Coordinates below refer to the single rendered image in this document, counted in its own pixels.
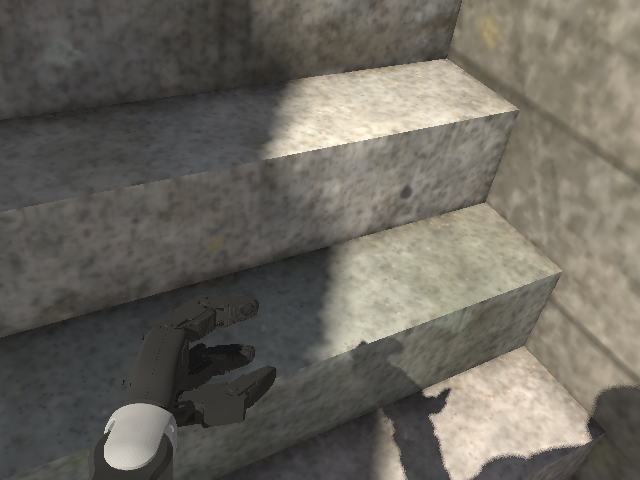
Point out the robot left forearm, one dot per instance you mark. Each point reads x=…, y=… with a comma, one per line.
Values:
x=139, y=443

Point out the left robot hand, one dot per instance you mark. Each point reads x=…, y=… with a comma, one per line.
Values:
x=165, y=371

